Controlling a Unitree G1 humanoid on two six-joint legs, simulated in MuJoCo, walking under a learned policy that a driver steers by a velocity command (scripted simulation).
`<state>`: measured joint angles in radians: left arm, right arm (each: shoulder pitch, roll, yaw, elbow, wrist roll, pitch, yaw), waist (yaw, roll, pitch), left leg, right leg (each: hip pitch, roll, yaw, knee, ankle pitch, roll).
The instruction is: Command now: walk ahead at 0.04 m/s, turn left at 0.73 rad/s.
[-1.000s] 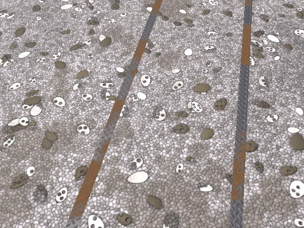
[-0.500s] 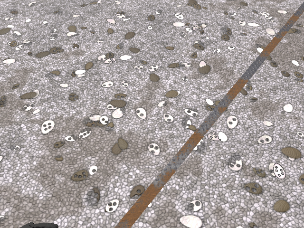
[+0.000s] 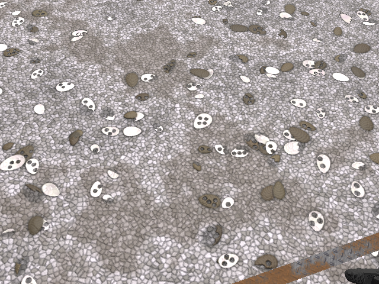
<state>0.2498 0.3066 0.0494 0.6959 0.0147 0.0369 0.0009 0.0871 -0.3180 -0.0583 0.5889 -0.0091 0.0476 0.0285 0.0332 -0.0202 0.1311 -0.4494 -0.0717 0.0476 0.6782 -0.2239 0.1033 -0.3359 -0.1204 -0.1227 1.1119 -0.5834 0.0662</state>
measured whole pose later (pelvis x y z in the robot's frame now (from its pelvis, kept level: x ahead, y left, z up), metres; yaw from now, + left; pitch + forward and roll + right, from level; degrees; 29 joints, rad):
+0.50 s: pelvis +0.06 -0.03 +0.02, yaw -9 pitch +0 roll +1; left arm 0.29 0.28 0.05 0.72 0.01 0.04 -0.02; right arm 0.15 -0.28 -0.04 0.73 -0.04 0.04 -0.03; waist 0.03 0.04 0.04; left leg -0.39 -0.04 0.01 0.86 -0.47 0.01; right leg -0.26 0.06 0.01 0.58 -0.33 -0.07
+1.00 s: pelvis +0.28 -0.06 +0.02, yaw -34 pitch +4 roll +1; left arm 0.30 0.35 0.08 0.73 0.02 -0.01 -0.04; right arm 0.18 -0.30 -0.02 0.68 -0.05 -0.07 -0.02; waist 0.02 -0.03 -0.04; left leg -0.27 -0.01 0.03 0.48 -0.27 0.01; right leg -0.43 0.06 0.07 1.16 -0.33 -0.08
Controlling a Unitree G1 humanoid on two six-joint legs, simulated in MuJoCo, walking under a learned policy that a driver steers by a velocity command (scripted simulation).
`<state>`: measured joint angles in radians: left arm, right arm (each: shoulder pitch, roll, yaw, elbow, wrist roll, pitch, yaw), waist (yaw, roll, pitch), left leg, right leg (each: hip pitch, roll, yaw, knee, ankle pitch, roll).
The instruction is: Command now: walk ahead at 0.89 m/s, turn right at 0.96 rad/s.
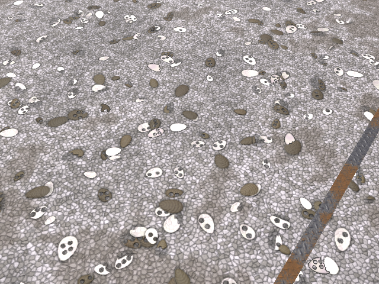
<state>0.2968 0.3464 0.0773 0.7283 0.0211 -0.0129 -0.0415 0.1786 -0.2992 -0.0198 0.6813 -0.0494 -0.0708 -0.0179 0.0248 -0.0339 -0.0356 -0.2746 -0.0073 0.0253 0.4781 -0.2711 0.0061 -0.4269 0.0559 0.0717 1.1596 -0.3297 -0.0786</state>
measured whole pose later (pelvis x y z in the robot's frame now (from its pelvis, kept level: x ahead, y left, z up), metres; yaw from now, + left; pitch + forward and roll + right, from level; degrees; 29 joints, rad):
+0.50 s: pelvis +0.33 -0.04 +0.00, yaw -7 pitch +1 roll +0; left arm 0.17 0.22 0.00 0.78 0.02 -0.06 0.00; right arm 0.32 -0.23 -0.02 0.85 -0.01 -0.02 -0.01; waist -0.05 0.00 0.13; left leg -0.53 0.04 -0.04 1.22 -0.39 0.00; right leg -0.32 0.03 -0.14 0.47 -0.18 -0.10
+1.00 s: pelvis +0.46 +0.00 +0.00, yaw +18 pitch +2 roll -2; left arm 0.15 0.27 0.04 0.72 0.05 0.02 -0.01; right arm 0.30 -0.30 -0.09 0.71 -0.01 0.04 0.02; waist -0.03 -0.01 0.01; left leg -0.34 -0.13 -0.08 0.45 -0.17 0.14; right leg -0.49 -0.04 0.04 0.97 -0.38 0.05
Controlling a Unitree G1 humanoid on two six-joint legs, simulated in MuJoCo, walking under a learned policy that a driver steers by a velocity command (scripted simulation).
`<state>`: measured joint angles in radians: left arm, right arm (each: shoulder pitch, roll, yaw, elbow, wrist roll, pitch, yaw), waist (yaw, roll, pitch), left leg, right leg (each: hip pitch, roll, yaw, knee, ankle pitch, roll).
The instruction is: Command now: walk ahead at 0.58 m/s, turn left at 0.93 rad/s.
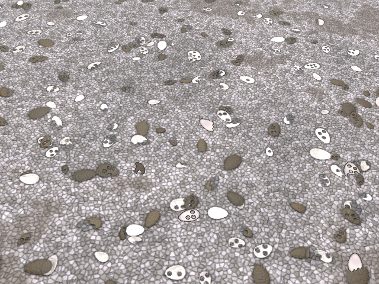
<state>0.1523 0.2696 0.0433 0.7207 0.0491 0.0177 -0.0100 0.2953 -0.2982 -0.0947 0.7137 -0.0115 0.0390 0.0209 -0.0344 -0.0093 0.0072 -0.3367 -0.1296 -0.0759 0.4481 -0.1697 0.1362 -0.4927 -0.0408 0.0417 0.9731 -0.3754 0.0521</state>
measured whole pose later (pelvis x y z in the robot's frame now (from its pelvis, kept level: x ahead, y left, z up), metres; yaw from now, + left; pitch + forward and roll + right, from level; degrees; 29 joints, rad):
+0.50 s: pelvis +0.19 +0.02 +0.00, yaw +24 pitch +4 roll +0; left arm 0.48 0.30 0.05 0.80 0.04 -0.10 0.00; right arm 0.07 -0.33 -0.05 0.57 -0.05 0.01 0.10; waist 0.10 0.05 -0.06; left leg -0.76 0.00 -0.11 1.05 -0.14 0.03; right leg 0.01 -0.07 -0.13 0.27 -0.34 0.05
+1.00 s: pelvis +0.54 +0.22 -0.03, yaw +9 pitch +1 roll +2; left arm 0.04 0.30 0.04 0.70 0.01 -0.01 -0.09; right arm 0.48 -0.27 -0.03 0.89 -0.02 -0.10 -0.01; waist -0.04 -0.02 0.03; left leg 0.25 -0.04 0.29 0.18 -0.44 -0.02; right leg -0.80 -0.05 -0.16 0.85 0.03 -0.14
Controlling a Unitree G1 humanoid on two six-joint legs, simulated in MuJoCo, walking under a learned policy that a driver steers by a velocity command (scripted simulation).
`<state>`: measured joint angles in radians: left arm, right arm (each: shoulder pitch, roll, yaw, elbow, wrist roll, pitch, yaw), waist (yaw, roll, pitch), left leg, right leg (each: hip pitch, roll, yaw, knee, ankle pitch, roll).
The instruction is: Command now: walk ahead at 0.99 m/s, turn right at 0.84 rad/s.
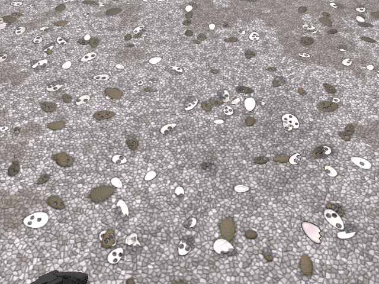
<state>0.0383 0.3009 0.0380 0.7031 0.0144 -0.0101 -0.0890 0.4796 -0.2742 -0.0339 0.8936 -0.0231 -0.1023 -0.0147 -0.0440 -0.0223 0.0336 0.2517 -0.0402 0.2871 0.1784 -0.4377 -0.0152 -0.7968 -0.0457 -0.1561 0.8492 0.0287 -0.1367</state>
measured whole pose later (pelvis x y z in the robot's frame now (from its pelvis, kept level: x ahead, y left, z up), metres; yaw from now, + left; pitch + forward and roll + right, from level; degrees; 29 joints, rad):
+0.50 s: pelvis +0.48 -0.03 +0.00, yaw -25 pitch +2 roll +0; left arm 0.45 0.34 0.08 0.85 0.02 -0.08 -0.01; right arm -0.01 -0.27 0.03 0.60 -0.03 -0.07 0.01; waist 0.11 0.01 0.03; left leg -0.55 0.03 0.01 0.50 -0.02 0.04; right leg 0.16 0.14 0.23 0.36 -0.45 -0.15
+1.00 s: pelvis +0.92 -0.16 +0.01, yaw -5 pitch +3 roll -1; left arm 0.02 0.25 -0.02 0.61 0.06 -0.10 0.01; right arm 0.46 -0.30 -0.07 0.87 0.01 -0.06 0.01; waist -0.11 0.03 0.01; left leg -0.21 -0.08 -0.13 1.10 -0.39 0.11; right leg -0.45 -0.01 -0.02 0.62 -0.22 0.00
